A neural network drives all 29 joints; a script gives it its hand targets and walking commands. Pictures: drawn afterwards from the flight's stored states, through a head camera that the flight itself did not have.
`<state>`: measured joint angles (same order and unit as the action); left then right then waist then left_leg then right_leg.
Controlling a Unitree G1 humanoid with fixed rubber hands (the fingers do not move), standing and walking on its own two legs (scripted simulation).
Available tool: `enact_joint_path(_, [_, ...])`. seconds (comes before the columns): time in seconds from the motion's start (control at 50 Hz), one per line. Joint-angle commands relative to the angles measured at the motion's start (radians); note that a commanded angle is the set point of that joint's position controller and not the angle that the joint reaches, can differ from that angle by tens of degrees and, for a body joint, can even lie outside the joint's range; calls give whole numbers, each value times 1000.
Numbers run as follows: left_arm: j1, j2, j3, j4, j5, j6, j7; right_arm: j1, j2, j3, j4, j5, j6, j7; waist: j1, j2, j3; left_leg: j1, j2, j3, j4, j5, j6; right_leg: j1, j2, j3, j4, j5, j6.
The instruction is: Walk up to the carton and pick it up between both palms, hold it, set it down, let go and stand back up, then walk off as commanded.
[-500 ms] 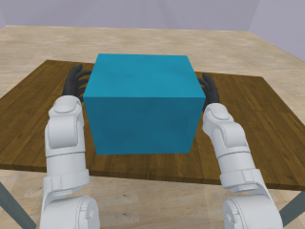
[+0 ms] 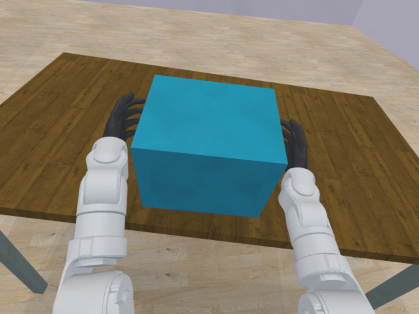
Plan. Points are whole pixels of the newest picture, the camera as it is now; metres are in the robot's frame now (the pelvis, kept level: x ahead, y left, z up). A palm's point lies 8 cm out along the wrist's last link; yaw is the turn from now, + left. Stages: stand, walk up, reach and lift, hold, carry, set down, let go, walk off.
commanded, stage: set down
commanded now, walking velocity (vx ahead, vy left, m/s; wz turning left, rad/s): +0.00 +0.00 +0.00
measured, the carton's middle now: (208, 148) +0.41 -0.01 +0.13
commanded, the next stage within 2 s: none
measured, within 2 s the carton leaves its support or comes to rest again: neither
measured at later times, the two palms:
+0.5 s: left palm (128, 130) +0.42 +0.15 +0.15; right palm (293, 163) +0.37 -0.18 +0.13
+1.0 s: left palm (133, 126) +0.45 +0.14 +0.14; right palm (292, 164) +0.38 -0.18 +0.12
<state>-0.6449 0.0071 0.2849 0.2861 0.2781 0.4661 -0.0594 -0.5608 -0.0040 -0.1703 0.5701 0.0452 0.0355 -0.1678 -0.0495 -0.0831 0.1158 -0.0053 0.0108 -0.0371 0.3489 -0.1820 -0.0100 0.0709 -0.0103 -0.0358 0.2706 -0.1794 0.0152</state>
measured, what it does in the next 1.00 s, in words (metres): stands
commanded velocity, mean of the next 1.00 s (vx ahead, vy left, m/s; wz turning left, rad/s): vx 0.00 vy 0.00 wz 0.00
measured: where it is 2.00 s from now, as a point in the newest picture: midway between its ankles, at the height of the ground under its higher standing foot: outside the picture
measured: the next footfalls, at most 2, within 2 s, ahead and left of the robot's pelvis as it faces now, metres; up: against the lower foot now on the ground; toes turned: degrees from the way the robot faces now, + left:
none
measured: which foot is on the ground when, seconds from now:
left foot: down 0.00-1.00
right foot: down 0.00-1.00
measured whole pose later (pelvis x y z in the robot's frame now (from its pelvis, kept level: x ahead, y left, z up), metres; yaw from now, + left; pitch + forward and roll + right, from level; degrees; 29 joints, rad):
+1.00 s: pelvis +0.02 +0.01 +0.00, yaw -1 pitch -3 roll -1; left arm -0.84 0.07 0.32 0.78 0.24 0.24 -0.06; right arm -0.63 0.06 -0.35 0.70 -0.09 0.01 -0.17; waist -0.07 -0.06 0.05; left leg -0.10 0.01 0.01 0.35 -0.20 0.01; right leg -0.02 -0.03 -0.02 0.26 -0.18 0.03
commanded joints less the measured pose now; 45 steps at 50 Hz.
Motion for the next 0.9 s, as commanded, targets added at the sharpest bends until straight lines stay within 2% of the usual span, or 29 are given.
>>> enact_joint_path(0.0, [-714, -499, -521, -175, -140, -95, -124, -929, 439, 429, -357, 23, -111, 136, -7, 150, -641, 221, -47, 108, 22, 434, -51, 45, 54, -93, -4, 280, 14])
enact_joint_path(0.04, [-711, -512, -549, -160, -153, -104, -113, -924, 422, 416, -351, 21, -116, 137, -28, 170, -689, 251, -43, 98, 47, 494, -71, 17, 65, -105, -5, 295, 6])
enact_joint_path(0.08, [-677, -507, -535, -127, -151, -102, -111, -884, 414, 401, -312, 20, -105, 133, -44, 166, -643, 255, -40, 90, 46, 507, -73, 5, 68, -102, -12, 309, 6])
enact_joint_path(0.1, [-657, -509, -509, -86, -139, -97, -117, -888, 410, 386, -305, 17, -102, 135, -34, 146, -624, 247, -39, 94, 34, 475, -68, 0, 69, -107, -14, 272, 6])
enact_joint_path(0.12, [-683, -508, -508, -94, -137, -103, -116, -886, 397, 372, -286, 17, -103, 135, -38, 159, -635, 252, -34, 88, 35, 476, -71, -1, 67, -105, -17, 269, 5])
enact_joint_path(0.16, [-657, -494, -467, -48, -124, -108, -124, -878, 409, 371, -265, 11, -97, 134, -19, 127, -609, 222, -40, 101, 26, 444, -60, 33, 66, -97, -16, 292, 12])
enact_joint_path(0.2, [-674, -498, -445, 10, -117, -109, -132, -909, 406, 352, -253, 3, -95, 133, -23, 114, -568, 196, -39, 101, 11, 404, -55, 29, 64, -98, -21, 267, 14])
enact_joint_path(0.22, [-672, -503, -452, 4, -117, -113, -131, -910, 403, 347, -259, -2, -102, 138, -26, 122, -579, 211, -37, 99, 10, 414, -57, 19, 64, -103, -23, 270, 9])
enact_joint_path(0.24, [-673, -507, -444, -13, -121, -123, -132, -914, 422, 361, -259, 10, -108, 138, -11, 117, -610, 217, -36, 95, 20, 461, -63, 44, 71, -102, -14, 304, 9])
enact_joint_path(0.26, [-697, -520, -461, -20, -129, -128, -130, -929, 421, 364, -278, 7, -113, 138, -24, 131, -624, 217, -40, 100, 24, 468, -67, 34, 68, -104, -13, 312, 11])
enact_joint_path(0.28, [-687, -503, -445, 3, -122, -135, -128, -900, 425, 357, -251, 3, -108, 137, -17, 126, -632, 217, -40, 102, 29, 479, -63, 33, 68, -99, -10, 330, 12])
enact_joint_path(0.3, [-656, -486, -427, 50, -112, -131, -134, -876, 407, 340, -232, -15, -104, 137, -29, 112, -605, 210, -40, 102, 25, 466, -62, 41, 65, -103, -12, 347, 15])
enact_joint_path(0.34, [-665, -486, -394, 99, -103, -138, -148, -906, 425, 325, -228, -21, -100, 133, -20, 85, -569, 165, -47, 113, 5, 401, -45, 60, 61, -89, -19, 327, 20])
enact_joint_path(0.38, [-702, -493, -395, 105, -112, -152, -152, -887, 432, 304, -197, -38, -101, 133, -41, 85, -573, 157, -47, 110, 3, 384, -46, 68, 58, -94, -6, 345, 23])
enact_joint_path(0.4, [-733, -506, -420, 60, -125, -162, -149, -912, 448, 324, -227, -26, -108, 132, -37, 97, -612, 184, -46, 110, 11, 424, -52, 61, 61, -94, -2, 375, 24])
enact_joint_path(0.44, [-719, -480, -390, 140, -115, -169, -152, -914, 452, 320, -221, -39, -106, 131, -28, 83, -608, 152, -52, 117, 14, 407, -42, 77, 56, -83, -1, 399, 27])
enact_joint_path(0.46, [-757, -486, -400, 118, -121, -180, -151, -919, 460, 315, -215, -39, -105, 130, -36, 97, -617, 144, -55, 115, 13, 400, -45, 83, 54, -79, 6, 411, 29])
enact_joint_path(0.5, [-778, -502, -408, 102, -135, -202, -144, -947, 481, 337, -253, -35, -118, 129, -27, 109, -709, 148, -54, 113, 26, 439, -47, 99, 53, -70, 25, 473, 29])
enact_joint_path(0.52, [-772, -497, -408, 139, -141, -206, -142, -960, 478, 340, -265, -40, -118, 128, -29, 85, -710, 132, -54, 111, 26, 435, -43, 109, 54, -71, 29, 491, 30])
enact_joint_path(0.54, [-797, -506, -414, 133, -143, -218, -140, -943, 491, 342, -241, -41, -113, 127, -32, 109, -711, 134, -56, 111, 28, 440, -47, 102, 54, -70, 26, 476, 30])
enact_joint_path(0.56, [-784, -497, -401, 151, -140, -223, -142, -921, 495, 333, -220, -52, -106, 128, -30, 85, -694, 117, -55, 113, 24, 431, -41, 104, 53, -70, 30, 493, 32])
enact_joint_path(0.58, [-787, -500, -398, 157, -134, -221, -144, -908, 496, 326, -211, -48, -106, 126, -36, 96, -696, 129, -56, 117, 27, 439, -45, 109, 52, -70, 32, 497, 34])
enact_joint_path(0.6, [-765, -488, -371, 201, -119, -219, -148, -912, 497, 310, -206, -57, -100, 130, -24, 88, -663, 105, -56, 119, 17, 411, -39, 110, 49, -62, 29, 479, 34])
enact_joint_path(0.62, [-780, -484, -370, 215, -129, -221, -151, -928, 491, 309, -223, -61, -98, 126, -32, 80, -671, 91, -56, 117, 15, 391, -37, 122, 49, -61, 33, 496, 37])
enact_joint_path(0.66, [-797, -480, -341, 222, -121, -234, -151, -927, 510, 313, -208, -72, -98, 132, -9, 75, -691, 68, -56, 124, 6, 376, -30, 141, 42, -55, 40, 503, 39])
enact_joint_path(0.74, [-789, -467, -300, 302, -101, -239, -167, -923, 494, 256, -167, -103, -90, 135, -30, 72, -641, 62, -54, 125, -1, 363, -29, 132, 47, -58, 30, 477, 37])
enact_joint_path(0.76, [-805, -484, -323, 270, -112, -249, -166, -930, 502, 268, -179, -99, -102, 135, -38, 87, -667, 98, -50, 121, 9, 407, -37, 118, 49, -61, 34, 503, 36])
enact_joint_path(0.82, [-836, -470, -322, 308, -110, -269, -157, -905, 502, 236, -126, -113, -102, 143, -48, 122, -670, 135, -47, 116, 19, 443, -55, 70, 56, -74, 29, 453, 28])
enact_joint_path(0.88, [-815, -455, -271, 374, -91, -270, -165, -944, 494, 217, -147, -133, -104, 150, -16, 104, -666, 102, -44, 125, 8, 418, -49, 81, 53, -74, 26, 434, 27])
